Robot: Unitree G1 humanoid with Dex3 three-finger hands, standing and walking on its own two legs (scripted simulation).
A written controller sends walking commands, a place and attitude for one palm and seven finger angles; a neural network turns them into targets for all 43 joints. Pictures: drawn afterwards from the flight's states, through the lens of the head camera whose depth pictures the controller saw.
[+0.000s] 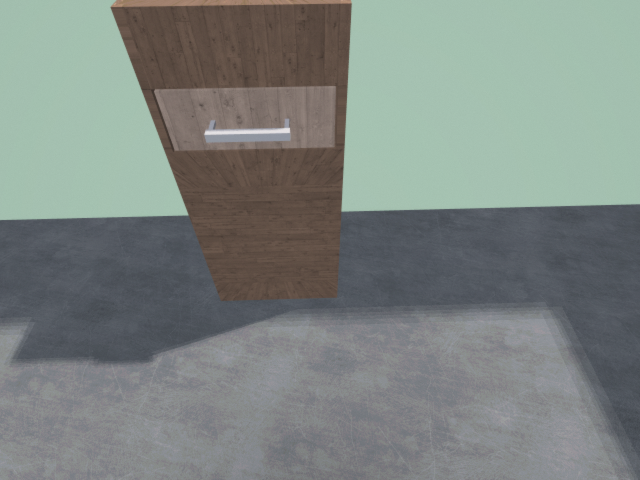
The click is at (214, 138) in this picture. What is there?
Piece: drawer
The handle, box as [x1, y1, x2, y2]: [204, 119, 290, 142]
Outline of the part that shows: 289,121 288,119 285,119 285,125 283,128 215,129 215,121 211,120 209,128 205,131 204,135 206,142 289,140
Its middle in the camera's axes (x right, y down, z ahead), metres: -0.16 -0.24 +0.86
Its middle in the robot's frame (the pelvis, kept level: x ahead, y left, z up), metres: +0.80 +0.21 -0.02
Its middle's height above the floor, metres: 0.76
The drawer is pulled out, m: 0.00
